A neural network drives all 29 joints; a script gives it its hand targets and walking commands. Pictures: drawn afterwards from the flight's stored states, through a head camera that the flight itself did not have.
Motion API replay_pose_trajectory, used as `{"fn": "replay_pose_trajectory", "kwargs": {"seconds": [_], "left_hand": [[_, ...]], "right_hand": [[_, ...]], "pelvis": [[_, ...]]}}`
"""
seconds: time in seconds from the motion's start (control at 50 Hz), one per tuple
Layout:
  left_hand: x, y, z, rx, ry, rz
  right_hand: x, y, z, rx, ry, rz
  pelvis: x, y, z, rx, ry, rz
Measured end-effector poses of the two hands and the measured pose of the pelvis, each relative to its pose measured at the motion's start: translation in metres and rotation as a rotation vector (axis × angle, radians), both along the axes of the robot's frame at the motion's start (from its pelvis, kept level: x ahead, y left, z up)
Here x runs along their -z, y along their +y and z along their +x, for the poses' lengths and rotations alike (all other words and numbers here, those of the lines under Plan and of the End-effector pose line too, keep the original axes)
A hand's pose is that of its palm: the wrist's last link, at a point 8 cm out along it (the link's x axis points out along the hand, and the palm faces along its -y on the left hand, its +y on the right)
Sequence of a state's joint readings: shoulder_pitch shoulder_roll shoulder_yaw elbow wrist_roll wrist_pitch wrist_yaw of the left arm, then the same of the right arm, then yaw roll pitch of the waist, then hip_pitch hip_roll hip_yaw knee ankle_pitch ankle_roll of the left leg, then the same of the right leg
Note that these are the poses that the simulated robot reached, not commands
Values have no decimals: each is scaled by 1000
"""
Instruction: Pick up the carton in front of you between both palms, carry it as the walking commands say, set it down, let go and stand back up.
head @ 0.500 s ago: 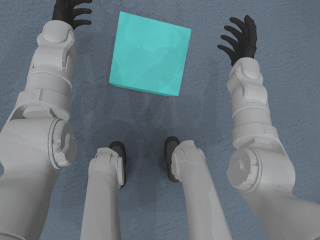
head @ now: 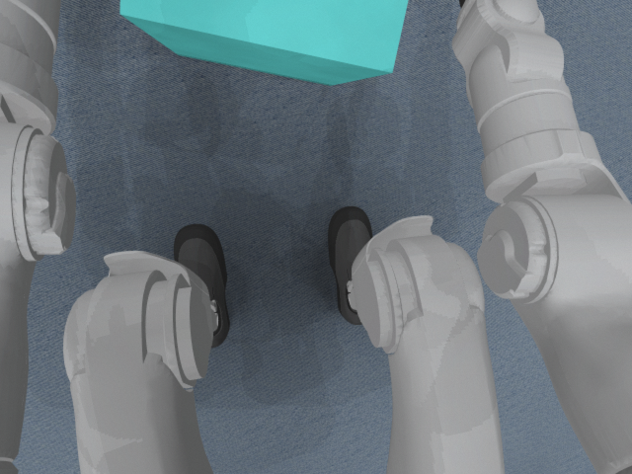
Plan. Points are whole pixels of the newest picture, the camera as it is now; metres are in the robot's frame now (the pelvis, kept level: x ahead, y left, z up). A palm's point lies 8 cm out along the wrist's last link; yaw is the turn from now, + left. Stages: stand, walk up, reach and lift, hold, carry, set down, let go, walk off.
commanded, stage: reach and lift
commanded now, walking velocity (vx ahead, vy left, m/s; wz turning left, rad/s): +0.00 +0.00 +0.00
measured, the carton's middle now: out of the picture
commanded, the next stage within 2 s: none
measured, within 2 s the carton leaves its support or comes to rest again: leaves its support in 0.88 s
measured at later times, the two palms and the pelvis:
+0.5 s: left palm out of the picture +0.59 +0.16 -0.19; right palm out of the picture +0.54 -0.17 -0.19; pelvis +0.01 +0.00 -0.01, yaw +0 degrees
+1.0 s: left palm out of the picture +0.58 +0.15 -0.17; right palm out of the picture +0.55 -0.15 -0.15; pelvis +0.02 +0.00 -0.02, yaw +0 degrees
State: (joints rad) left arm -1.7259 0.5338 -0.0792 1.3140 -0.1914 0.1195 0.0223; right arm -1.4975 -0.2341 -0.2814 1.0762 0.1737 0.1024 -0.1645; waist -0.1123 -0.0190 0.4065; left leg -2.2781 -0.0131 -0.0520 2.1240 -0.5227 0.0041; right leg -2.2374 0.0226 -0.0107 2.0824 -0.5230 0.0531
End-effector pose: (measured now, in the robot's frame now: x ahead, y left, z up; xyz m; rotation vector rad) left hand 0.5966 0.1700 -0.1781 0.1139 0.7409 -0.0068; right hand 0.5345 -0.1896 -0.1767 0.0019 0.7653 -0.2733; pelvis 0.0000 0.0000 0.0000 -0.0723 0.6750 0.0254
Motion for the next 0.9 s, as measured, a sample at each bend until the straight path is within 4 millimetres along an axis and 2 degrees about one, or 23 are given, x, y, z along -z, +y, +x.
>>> {"fn": "replay_pose_trajectory", "kwargs": {"seconds": [0.08,0.16,0.26,0.46,0.6,0.76,0.9], "left_hand": [[21,1,0,-2,-10,1],[28,3,1,0,-24,6],[21,2,4,10,-43,3],[12,-8,-1,25,-24,-11],[13,-28,-2,51,-25,-25],[11,-29,2,65,0,-23],[12,-26,-6,48,-11,-39]], "right_hand": [[20,0,2,-1,-1,-6],[22,2,9,-7,-17,-7],[16,10,14,-14,-32,3],[11,15,4,-20,-21,7],[9,31,10,-37,-29,23],[6,27,18,-42,-8,32],[-3,29,27,-46,-21,47]], "pelvis": [[10,-1,3,-2,-37,4],[17,-1,8,3,-53,5],[20,-1,13,6,-46,3],[16,1,10,5,-27,-2],[13,2,4,8,-43,-3],[21,3,7,12,-48,-10],[28,4,14,11,-25,1]]}}
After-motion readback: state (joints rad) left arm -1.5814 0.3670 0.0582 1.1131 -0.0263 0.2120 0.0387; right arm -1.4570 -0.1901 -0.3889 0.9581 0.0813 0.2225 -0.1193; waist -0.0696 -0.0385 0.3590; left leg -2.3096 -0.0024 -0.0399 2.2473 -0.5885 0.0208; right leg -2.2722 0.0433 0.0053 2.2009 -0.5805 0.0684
